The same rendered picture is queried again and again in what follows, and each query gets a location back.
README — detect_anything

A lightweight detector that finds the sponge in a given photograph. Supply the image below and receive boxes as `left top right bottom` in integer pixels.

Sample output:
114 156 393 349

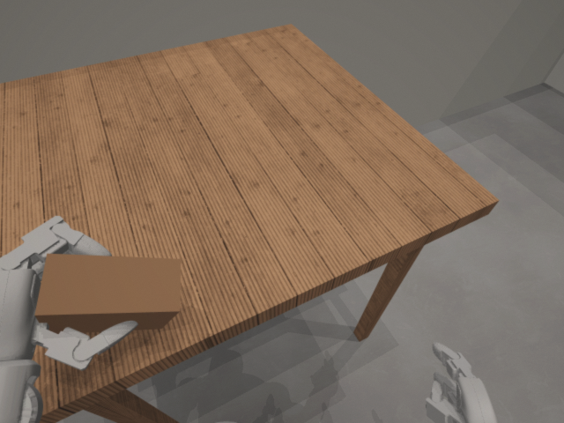
35 254 181 334

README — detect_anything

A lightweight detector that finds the robot right hand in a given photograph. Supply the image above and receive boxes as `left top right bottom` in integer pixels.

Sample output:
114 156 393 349
426 342 499 423

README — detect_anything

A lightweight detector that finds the robot left hand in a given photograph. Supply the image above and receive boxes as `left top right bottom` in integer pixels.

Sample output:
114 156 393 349
0 216 138 371

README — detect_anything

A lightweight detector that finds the robot left forearm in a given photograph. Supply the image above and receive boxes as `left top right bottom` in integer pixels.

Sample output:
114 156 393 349
0 360 43 423

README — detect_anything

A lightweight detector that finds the table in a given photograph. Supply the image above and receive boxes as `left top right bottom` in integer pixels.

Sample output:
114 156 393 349
0 24 500 423

